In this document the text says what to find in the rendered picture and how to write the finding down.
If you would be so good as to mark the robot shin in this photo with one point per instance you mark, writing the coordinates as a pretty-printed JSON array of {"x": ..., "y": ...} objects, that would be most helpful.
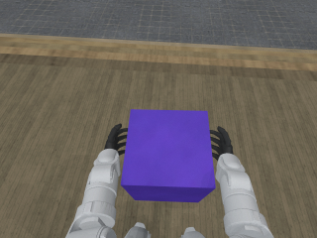
[
  {"x": 140, "y": 224},
  {"x": 189, "y": 229}
]

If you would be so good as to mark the carton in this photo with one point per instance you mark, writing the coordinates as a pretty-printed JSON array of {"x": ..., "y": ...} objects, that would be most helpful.
[{"x": 168, "y": 156}]

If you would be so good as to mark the robot left forearm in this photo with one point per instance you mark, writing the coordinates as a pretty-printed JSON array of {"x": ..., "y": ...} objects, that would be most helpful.
[{"x": 98, "y": 203}]

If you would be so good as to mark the left robot shin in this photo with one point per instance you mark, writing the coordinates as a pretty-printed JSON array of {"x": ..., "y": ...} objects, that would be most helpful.
[{"x": 140, "y": 224}]

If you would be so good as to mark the right robot shin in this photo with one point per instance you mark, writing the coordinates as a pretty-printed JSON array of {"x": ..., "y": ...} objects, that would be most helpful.
[{"x": 189, "y": 229}]

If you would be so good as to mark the robot right forearm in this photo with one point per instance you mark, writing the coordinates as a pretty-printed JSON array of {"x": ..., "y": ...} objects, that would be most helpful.
[{"x": 242, "y": 215}]

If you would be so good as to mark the left robot upper arm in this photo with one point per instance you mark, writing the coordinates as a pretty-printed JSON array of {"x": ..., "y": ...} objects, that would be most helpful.
[{"x": 94, "y": 232}]

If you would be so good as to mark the robot left hand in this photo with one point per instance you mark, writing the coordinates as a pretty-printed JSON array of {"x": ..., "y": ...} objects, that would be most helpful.
[{"x": 113, "y": 139}]

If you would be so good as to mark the robot right hand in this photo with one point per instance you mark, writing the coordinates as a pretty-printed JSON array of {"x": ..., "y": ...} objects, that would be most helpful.
[{"x": 224, "y": 143}]

